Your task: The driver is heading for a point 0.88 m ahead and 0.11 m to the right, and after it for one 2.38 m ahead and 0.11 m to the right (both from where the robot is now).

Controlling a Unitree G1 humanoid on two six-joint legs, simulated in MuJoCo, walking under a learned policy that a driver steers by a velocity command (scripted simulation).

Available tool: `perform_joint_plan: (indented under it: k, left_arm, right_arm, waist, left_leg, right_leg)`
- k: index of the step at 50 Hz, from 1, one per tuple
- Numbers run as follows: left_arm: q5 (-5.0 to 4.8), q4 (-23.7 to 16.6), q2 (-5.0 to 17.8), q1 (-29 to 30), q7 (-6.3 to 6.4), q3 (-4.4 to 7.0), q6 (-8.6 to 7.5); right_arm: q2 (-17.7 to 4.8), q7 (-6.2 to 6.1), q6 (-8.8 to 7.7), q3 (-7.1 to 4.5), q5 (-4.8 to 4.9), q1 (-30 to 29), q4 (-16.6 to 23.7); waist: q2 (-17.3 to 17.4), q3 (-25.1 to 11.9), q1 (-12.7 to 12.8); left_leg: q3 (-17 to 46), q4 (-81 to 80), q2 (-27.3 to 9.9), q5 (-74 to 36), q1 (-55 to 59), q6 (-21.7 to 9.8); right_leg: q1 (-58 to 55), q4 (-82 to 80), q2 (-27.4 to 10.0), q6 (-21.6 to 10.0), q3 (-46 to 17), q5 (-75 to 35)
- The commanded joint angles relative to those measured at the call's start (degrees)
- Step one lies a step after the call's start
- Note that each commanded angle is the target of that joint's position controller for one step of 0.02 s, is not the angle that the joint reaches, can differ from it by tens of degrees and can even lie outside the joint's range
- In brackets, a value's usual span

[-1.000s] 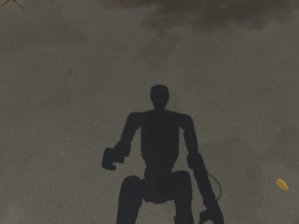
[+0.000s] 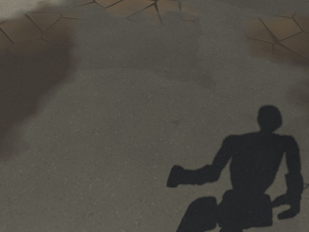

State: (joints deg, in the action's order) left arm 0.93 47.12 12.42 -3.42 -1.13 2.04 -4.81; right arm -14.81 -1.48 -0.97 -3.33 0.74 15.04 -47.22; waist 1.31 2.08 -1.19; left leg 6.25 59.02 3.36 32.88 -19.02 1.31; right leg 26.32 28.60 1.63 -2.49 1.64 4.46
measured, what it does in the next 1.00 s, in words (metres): steps on the spot: left foot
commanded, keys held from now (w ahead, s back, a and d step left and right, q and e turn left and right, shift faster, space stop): no key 1.00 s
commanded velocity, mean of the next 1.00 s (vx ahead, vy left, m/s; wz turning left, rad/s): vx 0.03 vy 0.00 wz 0.02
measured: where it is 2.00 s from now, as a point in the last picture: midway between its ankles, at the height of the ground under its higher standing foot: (160, 229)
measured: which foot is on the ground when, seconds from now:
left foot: up 0.00-0.18, down 0.20-1.00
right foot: down 0.00-1.00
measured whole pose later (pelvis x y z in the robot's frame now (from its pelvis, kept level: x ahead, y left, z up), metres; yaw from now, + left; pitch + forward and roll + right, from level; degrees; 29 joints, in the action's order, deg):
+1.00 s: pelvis +0.08 +0.02 +0.01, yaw -1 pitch -1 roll +0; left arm -0.3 61.1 12.2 -6.9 1.9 2.5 1.0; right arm -10.8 -2.5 -0.9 -1.6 -0.3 14.2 -60.8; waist -0.4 2.5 0.1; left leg 0.9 29.9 -0.4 20.0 -8.5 0.7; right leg 16.0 30.5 0.1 -0.2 -0.3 13.1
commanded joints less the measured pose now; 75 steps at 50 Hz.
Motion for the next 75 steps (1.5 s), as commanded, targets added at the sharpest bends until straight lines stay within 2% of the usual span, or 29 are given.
perform_joint_plan:
  k: [1,2,4,6,8,10,11,12,14,18,22,30,53,55,57,58,59,61,62,64,65,66,67,68,69,70,71,73,75]
  left_arm:
    - [0.18,-2.4,6.3,0.5,0.3,0.98,1.28]
    - [0.54,-2.2,6.8,1.9,0.44,1.23,1.79]
    - [0.67,-1.5,6.8,1.6,0.89,1.36,2.25]
    - [0.02,-0.7,7.0,0.5,1.32,1.39,2.49]
    - [-0.79,-0.4,6.8,1.0,1.57,1.14,2.97]
    - [-0.62,0.7,5.3,-0.7,1.43,0.53,3.02]
    - [-0.51,0.5,6.1,-1.7,1.37,1.0,3.05]
    - [-0.32,0.7,6.4,-0.7,1.56,1.04,3.06]
    - [-0.61,1.4,5.2,-1.5,1.98,0.88,3.21]
    - [-0.61,3.2,4.9,-3.1,1.98,0.96,3.4]
    - [-0.93,4.6,5.2,-2.7,1.9,1.1,3.75]
    - [-1.2,7.4,5.8,-2.7,2.47,1.33,4.67]
    - [-1.22,12.7,5.4,-3.6,3.31,1.32,5.5]
    - [-1.53,13.8,5.3,-5.2,3.36,1.41,5.63]
    - [-1.86,13.4,6.0,-5.0,3.36,1.72,5.04]
    - [-2.03,12.9,5.6,-4.4,3.15,1.62,4.17]
    - [-2.2,12.4,4.9,-3.8,2.83,1.53,3.13]
    - [-2.56,11.3,2.9,-1.8,1.89,1.27,1.15]
    - [-2.72,10.9,2.7,-1.6,1.43,1.21,0.47]
    - [-3.27,11.9,2.0,-6.0,0.77,1.12,-0.47]
    - [-3.38,14.0,2.6,-11.3,0.74,1.52,-0.63]
    - [-2.99,16.2,4.9,-17.9,0.84,2.44,-0.73]
    - [-2.78,18.1,10.7,-25.8,0.78,4.17,-0.93]
    - [-2.12,18.7,12.9,-31.3,-0.07,4.15,-1.46]
    - [-1.38,17.5,8.6,-26.1,-0.13,2.48,-2.1]
    - [-1.41,15.7,6.3,-22.0,-0.24,1.68,-2.4]
    - [-1.42,14.7,6.0,-19.5,-0.44,1.31,-2.4]
    - [-1.14,14.2,3.6,-18.9,-0.33,0.14,-1.65]
    - [-0.95,14.7,3.9,-21.9,0.54,-0.14,-0.88]
  right_arm:
    - [-6.0,-1.14,2.74,-1.88,-0.28,2.7,2.4]
    - [-4.4,-1.44,3.18,-1.47,-0.39,3.1,1.9]
    - [-2.2,-1.79,2.88,-0.89,-0.68,4.2,0.4]
    - [-2.3,-1.67,2.51,-0.9,-0.63,4.7,-0.9]
    - [-2.1,-1.27,2.34,-0.85,-1.12,4.7,-2.0]
    - [-3.9,-1.18,2.26,-0.88,-2.42,2.3,-1.0]
    - [-7.2,-1.34,2.19,-1.68,-1.73,1.2,-1.3]
    - [-5.9,-1.24,1.69,-1.59,-1.43,0.7,-1.9]
    - [-3.7,-1.12,0.38,-1.01,-1.59,-0.4,-2.6]
    - [-3.5,-0.86,-1.13,-0.9,-1.02,0.4,-4.1]
    - [-3.5,-0.88,-1.1,-0.76,-0.87,1.3,-5.5]
    - [-2.9,-0.94,-0.6,-0.27,-0.84,1.2,-7.9]
    - [-1.1,-1.21,-0.31,1.2,-1.06,2.6,-13.3]
    - [-1.2,-1.31,-0.12,1.11,-0.7,4.6,-14.4]
    - [-2.7,-1.59,-0.33,0.66,-0.14,4.3,-13.3]
    - [-3.1,-1.57,-0.89,0.54,0.14,5.2,-13.1]
    - [-3.7,-1.45,-1.61,0.3,0.52,6.7,-13.4]
    - [-6.3,-1.05,-2.77,-0.69,0.87,9.4,-14.1]
    - [-6.9,-0.84,-3.14,-0.97,0.89,8.3,-13.7]
    - [-5.8,-0.3,-3.56,-0.63,1.1,4.8,-12.3]
    - [-5.1,0.01,-3.52,-0.39,1.2,2.2,-11.3]
    - [-4.5,0.17,-3.75,-0.2,1.06,-0.5,-9.9]
    - [-1.5,0.12,-4.51,0.49,1.09,-2.3,-7.8]
    - [-0.8,-0.02,-5.6,0.65,1.05,-2.8,-6.1]
    - [-2.7,0.42,-6.16,0.05,1.97,-2.6,-6.0]
    - [-2.2,1.02,-6.41,0.17,2.23,-1.8,-6.7]
    - [-1.9,1.17,-6.53,0.03,1.91,-1.9,-6.9]
    - [-3.3,1.42,-6.1,-0.99,1.03,-3.4,-6.6]
    - [-1.5,1.84,-5.31,-0.84,0.67,-4.9,-6.0]
  waist:
    - [-6.3,-8.1,0.0]
    - [-8.2,-6.6,-0.5]
    - [-9.8,-7.9,-0.6]
    - [-8.9,-9.8,-0.7]
    - [-7.8,-8.8,-1.7]
    - [-5.3,-5.6,-0.8]
    - [-0.6,-2.7,1.8]
    - [1.0,-1.4,1.2]
    - [2.7,-1.2,1.8]
    - [2.2,-2.7,1.9]
    - [0.4,-3.7,1.3]
    - [-1.0,-3.5,1.1]
    - [-1.0,-0.3,1.4]
    - [-0.5,-0.2,1.3]
    - [0.2,3.8,0.9]
    - [0.7,5.6,0.4]
    - [2.0,6.5,-0.1]
    - [8.2,7.1,-1.0]
    - [9.3,8.1,-0.5]
    - [8.6,8.4,2.8]
    - [7.2,7.5,5.4]
    - [3.4,5.6,7.8]
    - [-11.4,2.8,9.8]
    - [-19.1,-1.0,10.5]
    - [-10.7,1.1,6.9]
    - [-7.2,2.3,5.1]
    - [-4.5,2.7,3.8]
    - [-4.8,2.9,2.9]
    - [-5.7,2.5,3.1]
  left_leg:
    - [0.4,0.8,-6.6,-1.9,-8.4,1.7]
    - [-1.4,-5.0,-6.3,-3.2,-4.5,1.7]
    - [-3.3,-13.1,-5.5,-5.8,1.5,1.6]
    - [-4.2,-20.0,-5.2,-13.1,5.6,1.1]
    - [-5.5,-28.2,-4.5,-21.0,10.6,0.0]
    - [-1.6,-32.8,-8.1,-22.4,11.6,-2.3]
    - [-1.2,-32.5,-8.2,-14.8,5.9,-3.7]
    - [-1.3,-34.0,-7.4,-9.5,1.1,-3.8]
    - [-1.3,-35.8,-7.4,-11.7,-1.0,-2.4]
    - [-1.5,-34.5,-7.3,-20.3,1.4,-2.0]
    - [-2.2,-33.1,-6.7,-25.3,3.3,-2.1]
    - [-3.2,-32.6,-5.9,-28.4,4.9,-2.2]
    - [-4.9,-35.7,-4.7,-20.6,3.7,-1.9]
    - [-5.3,-36.5,-3.9,-5.7,2.9,-3.0]
    - [-2.8,-37.4,-5.1,8.2,0.1,-5.6]
    - [-0.4,-38.5,-6.7,11.0,-0.4,-6.9]
    - [3.1,-40.0,-9.0,12.2,0.8,-8.4]
    - [13.9,-46.0,-16.7,13.9,5.7,-12.5]
    - [17.8,-47.5,-19.8,12.2,5.1,-14.1]
    - [15.1,-45.2,-18.9,6.8,1.8,-12.9]
    - [10.2,-41.7,-15.6,2.5,-1.9,-10.7]
    - [4.2,-33.3,-11.4,-8.4,-6.4,-8.2]
    - [-6.8,-13.3,-3.2,-15.8,-16.1,-3.9]
    - [-5.2,3.8,0.0,-2.9,-24.8,-2.7]
    - [-0.5,12.7,-3.5,-3.7,-29.3,-4.2]
    - [-0.3,14.9,-6.0,-8.9,-30.3,-5.7]
    - [-1.2,13.4,-8.2,-14.1,-30.5,-6.4]
    - [-3.2,7.3,-10.5,-20.0,-27.0,-6.0]
    - [-5.5,2.7,-10.5,-22.3,-25.9,-4.2]
  right_leg:
    - [-13.3,-12.2,-16.8,-10.3,-20.7,1.2]
    - [-8.9,-13.8,-14.0,-9.0,-17.2,3.5]
    - [-7.4,-13.9,-11.7,-8.7,-13.0,1.9]
    - [-8.4,-13.5,-11.9,-8.8,-12.4,4.3]
    - [-6.1,-13.2,-10.8,-7.0,-11.4,13.6]
    - [-2.9,-12.7,-8.5,-2.3,-10.4,23.9]
    - [-4.2,-12.0,-5.3,-0.6,-7.3,23.5]
    - [-8.0,-9.5,-4.2,0.2,-5.7,20.2]
    - [-11.6,-6.3,-4.0,-0.4,-5.1,14.3]
    - [-13.9,-2.9,-3.2,-0.9,-3.5,4.0]
    - [-15.2,-1.3,-3.3,-0.9,-3.3,-2.8]
    - [-16.2,-0.2,-3.5,-0.7,-3.4,-5.8]
    - [-16.0,-2.5,-3.3,0.1,-3.7,1.2]
    - [-14.9,-2.1,-1.5,-0.3,-2.3,18.4]
    - [-9.2,-0.9,-0.9,-1.2,-2.3,32.9]
    - [-6.9,-0.2,-1.2,-1.6,-2.6,33.9]
    - [-4.7,1.9,-1.1,-1.4,-2.2,31.4]
    - [0.4,11.0,0.2,-0.5,2.0,20.8]
    - [1.0,13.6,-1.1,-1.2,1.3,18.4]
    - [-5.2,7.9,-1.7,-3.1,1.3,19.6]
    - [-13.8,2.2,-0.9,-3.4,1.8,18.4]
    - [-22.6,-1.2,-2.3,-3.9,-2.4,15.5]
    - [-32.0,-10.4,-11.6,-8.9,-21.0,21.5]
    - [-38.0,-18.9,-22.6,-15.2,-43.1,20.6]
    - [-36.1,-17.9,-24.1,-14.7,-42.0,19.2]
    - [-34.0,-17.3,-21.8,-12.8,-34.5,16.3]
    - [-32.2,-17.9,-19.7,-11.1,-28.2,13.7]
    - [-28.8,-19.2,-15.4,-8.2,-17.7,2.6]
    - [-28.1,-20.0,-13.7,-8.0,-12.8,-4.6]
